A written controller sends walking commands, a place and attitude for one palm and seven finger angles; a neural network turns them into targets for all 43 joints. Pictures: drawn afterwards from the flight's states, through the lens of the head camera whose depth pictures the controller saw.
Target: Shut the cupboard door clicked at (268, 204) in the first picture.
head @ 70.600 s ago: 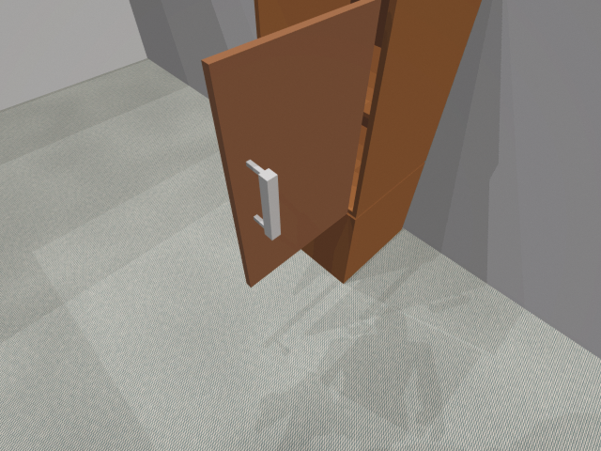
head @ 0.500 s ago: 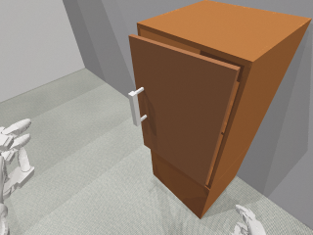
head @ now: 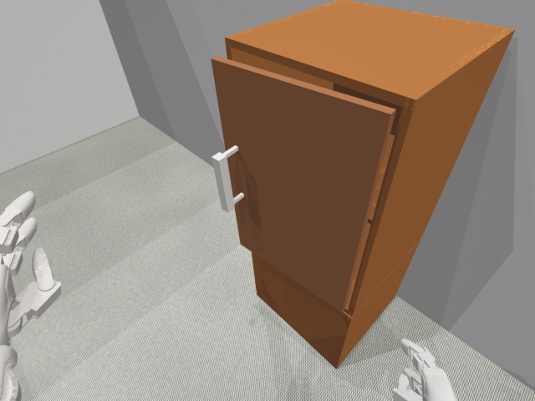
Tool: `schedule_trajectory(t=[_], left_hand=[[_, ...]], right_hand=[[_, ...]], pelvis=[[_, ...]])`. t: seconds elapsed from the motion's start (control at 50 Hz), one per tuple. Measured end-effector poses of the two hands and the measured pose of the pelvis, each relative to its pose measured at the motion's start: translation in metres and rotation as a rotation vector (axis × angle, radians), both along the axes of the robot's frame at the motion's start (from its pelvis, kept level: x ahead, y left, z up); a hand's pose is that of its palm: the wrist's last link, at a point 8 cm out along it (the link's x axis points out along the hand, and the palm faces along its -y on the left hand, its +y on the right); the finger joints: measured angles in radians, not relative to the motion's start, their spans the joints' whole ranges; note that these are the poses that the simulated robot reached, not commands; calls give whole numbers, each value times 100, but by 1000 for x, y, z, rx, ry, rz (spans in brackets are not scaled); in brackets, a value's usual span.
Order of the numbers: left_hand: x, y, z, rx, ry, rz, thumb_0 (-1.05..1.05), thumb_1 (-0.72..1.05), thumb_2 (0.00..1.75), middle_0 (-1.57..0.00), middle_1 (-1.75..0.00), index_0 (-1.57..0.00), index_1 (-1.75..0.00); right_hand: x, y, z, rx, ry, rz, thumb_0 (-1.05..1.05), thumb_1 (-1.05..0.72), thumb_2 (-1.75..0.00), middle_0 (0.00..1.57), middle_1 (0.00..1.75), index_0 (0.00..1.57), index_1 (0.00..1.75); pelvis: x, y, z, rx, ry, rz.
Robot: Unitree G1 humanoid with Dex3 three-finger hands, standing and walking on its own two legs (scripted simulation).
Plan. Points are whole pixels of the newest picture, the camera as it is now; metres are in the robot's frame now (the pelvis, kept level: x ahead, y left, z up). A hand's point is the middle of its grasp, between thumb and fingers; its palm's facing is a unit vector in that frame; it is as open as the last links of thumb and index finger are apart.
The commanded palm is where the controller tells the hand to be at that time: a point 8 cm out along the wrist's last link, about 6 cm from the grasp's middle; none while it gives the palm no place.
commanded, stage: step back with the hand held close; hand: left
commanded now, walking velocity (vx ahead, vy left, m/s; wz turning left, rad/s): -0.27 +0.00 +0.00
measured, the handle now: (230, 179) +0.62 +0.17 -0.03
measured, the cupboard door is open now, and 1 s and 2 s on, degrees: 6 6 6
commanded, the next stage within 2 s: stop stepping back and stand still in 1.56 s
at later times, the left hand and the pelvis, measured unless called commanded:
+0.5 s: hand (19, 318) +0.15 +0.29 +0.16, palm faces +0.40 -0.77 -0.49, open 7.4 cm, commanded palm +0.10 +0.32 +0.17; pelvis -0.05 +0.02 -0.01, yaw -1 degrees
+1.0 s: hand out of the picture +0.09 +0.29 +0.16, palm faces +0.47 -0.76 -0.44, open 7.4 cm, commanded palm +0.02 +0.33 +0.17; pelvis -0.11 +0.03 -0.03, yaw +1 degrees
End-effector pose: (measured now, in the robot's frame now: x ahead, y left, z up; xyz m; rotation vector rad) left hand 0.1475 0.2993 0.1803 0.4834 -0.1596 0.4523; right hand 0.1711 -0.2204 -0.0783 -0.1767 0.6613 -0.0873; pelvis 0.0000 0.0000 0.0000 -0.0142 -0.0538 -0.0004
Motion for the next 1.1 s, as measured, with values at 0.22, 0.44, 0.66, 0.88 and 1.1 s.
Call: schedule_trajectory(t=[0.22, 0.44, 0.66, 0.88, 1.1], left_hand=[[6, 7, -4, 65, 44, -55, 1, 88, 90, -21, -30, -21, -30], [-21, 20, -2, 109, -2, -91, 1, 88, 90, -21, -30, -22, -30], [-64, 35, -12, 107, -94, -37, 1, 88, 90, -21, -30, -21, -30], [-88, 30, -9, 125, -189, -52, 1, 88, 90, -21, -30, -21, -30], [-120, 41, -4, 195, -194, -61, 1, 88, 90, -21, -30, -22, -30]], right_hand=[[-24, -18, -8, -48, 84, -112, 1, -90, -90, 20, 30, 21, 30], [-61, -12, 1, -85, 76, -144, 1, -90, -90, 20, 30, 21, 30], [-100, 1, -7, -111, 67, -99, 1, -90, -90, 20, 30, 21, 30], [-128, 3, -16, -117, 79, -69, 1, -90, -90, 20, 30, 21, 30], [-149, 6, -16, -135, 77, -66, 1, -90, -90, 20, 30, 21, 30]], pelvis=[[-10, 13, -4, 2, 63, -16], [-41, 22, -10, -1, 65, -24], [-74, 28, -21, -15, 42, -10], [-100, 25, -30, -15, 33, 9], [-123, 28, -33, -52, 48, 59]])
